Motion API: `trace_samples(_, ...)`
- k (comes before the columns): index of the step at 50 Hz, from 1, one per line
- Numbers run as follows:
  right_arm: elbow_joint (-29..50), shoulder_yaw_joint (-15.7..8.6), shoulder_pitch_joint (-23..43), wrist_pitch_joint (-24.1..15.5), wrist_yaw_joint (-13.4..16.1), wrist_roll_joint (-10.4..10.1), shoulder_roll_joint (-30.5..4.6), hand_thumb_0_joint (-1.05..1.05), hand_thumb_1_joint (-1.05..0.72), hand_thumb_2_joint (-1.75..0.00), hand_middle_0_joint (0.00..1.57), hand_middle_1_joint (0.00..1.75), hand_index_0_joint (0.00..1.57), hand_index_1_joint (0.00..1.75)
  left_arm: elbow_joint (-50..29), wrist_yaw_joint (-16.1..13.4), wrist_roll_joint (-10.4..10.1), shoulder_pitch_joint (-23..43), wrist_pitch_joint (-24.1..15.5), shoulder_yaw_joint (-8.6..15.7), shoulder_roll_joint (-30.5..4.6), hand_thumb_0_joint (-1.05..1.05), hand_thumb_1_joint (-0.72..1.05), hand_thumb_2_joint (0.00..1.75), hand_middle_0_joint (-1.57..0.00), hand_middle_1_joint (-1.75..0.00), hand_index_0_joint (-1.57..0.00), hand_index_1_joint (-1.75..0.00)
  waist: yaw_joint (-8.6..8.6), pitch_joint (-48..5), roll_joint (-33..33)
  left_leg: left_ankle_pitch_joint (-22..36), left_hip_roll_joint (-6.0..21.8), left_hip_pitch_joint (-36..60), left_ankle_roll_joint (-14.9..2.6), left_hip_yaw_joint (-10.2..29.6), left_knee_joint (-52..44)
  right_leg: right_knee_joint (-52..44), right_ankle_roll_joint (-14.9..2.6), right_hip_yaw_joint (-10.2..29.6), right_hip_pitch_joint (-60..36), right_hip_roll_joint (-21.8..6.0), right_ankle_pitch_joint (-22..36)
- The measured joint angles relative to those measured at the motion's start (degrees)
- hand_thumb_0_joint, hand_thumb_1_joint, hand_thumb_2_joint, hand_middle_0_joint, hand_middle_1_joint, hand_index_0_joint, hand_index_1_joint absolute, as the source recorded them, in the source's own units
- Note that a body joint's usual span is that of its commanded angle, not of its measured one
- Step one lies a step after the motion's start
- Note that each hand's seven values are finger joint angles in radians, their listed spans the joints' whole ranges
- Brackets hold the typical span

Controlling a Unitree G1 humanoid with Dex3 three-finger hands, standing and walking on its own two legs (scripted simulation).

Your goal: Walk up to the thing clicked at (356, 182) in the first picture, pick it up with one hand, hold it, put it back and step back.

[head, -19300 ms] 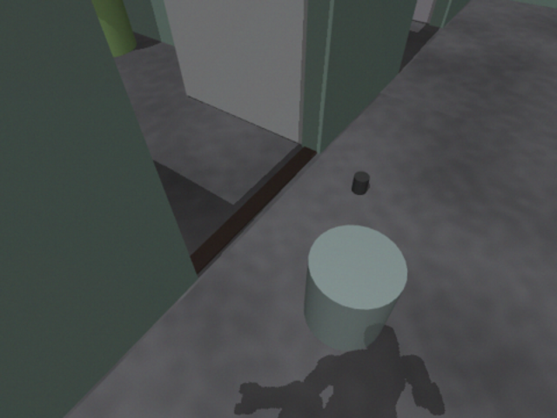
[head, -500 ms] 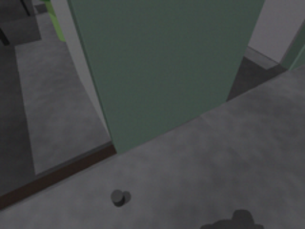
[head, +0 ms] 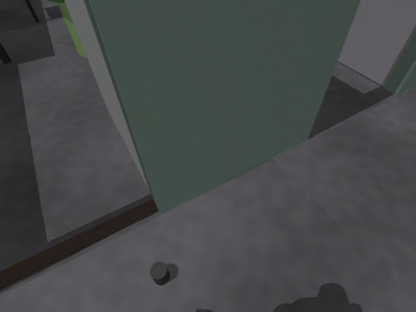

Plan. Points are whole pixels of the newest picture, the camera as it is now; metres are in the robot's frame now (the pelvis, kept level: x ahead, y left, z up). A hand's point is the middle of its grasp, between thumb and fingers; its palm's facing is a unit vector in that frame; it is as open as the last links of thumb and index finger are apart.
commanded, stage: stand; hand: left
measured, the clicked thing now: (160, 273) +0.42 +0.26 -0.74
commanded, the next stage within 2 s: none
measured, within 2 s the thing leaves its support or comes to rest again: neither
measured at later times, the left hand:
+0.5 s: hand out of the picture +0.08 +0.25 -0.16, palm faces -0.01 -0.94 -0.35, open 7.4 cm
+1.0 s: hand out of the picture +0.08 +0.26 -0.16, palm faces -0.02 -0.94 -0.35, open 7.4 cm
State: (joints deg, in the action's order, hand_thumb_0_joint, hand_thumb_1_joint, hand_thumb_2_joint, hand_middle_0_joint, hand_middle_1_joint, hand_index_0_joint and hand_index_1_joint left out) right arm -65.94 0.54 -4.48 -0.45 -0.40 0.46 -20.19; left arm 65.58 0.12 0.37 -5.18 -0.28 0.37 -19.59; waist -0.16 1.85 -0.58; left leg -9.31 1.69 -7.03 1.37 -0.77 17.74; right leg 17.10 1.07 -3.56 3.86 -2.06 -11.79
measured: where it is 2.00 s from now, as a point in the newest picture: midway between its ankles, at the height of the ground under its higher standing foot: outside the picture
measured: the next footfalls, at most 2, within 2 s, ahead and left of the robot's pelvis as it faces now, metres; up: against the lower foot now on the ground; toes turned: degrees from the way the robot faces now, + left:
none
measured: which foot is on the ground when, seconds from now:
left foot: down 0.00-1.00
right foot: down 0.00-1.00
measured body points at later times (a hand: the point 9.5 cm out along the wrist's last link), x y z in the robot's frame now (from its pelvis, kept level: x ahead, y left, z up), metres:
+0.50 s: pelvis +0.01 +0.00 +0.00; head +0.02 +0.00 +0.45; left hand +0.08 +0.30 -0.13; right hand +0.09 -0.30 -0.14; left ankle +0.00 +0.13 -0.75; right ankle -0.03 -0.13 -0.75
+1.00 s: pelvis +0.00 +0.00 +0.00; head +0.01 +0.00 +0.45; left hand +0.08 +0.30 -0.13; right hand +0.08 -0.30 -0.13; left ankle +0.00 +0.13 -0.75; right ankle -0.03 -0.13 -0.75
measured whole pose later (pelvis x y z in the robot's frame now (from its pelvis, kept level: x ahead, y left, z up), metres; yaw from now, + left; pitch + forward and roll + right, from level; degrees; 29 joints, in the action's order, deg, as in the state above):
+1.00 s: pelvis +0.00 +0.00 +0.00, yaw +0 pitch -2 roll +0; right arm -65.0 0.6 -5.7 -0.3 -0.4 0.5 -20.1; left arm 64.9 0.0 0.6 -6.6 -0.2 0.3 -19.9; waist -0.3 2.0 -0.1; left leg -9.4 1.6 -5.9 1.1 -1.3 17.2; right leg 16.2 1.3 -3.1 2.8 -2.1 -11.5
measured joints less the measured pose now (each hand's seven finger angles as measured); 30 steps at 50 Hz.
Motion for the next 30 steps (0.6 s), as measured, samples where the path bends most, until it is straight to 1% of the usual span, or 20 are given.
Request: trace_samples(30, 0.33, 0.08, -0.8, 0.12, 0.05, 0.02, 0.01, 0.01, -0.9, -0.9, 0.2, 0.3, 0.2, 0.3, -0.28, -0.08, 0.1, -1.0, 0.12, -0.04, -0.06, 0.0, 0.9, 0.9, -0.2, -0.3, -0.2, -0.3, -0.18, 0.15, 0.18, -0.45, 0.17, 0.73, 0.06, -0.32, -0.4, -0.68, -0.08, 0.29, -0.71, 0.17, -0.18)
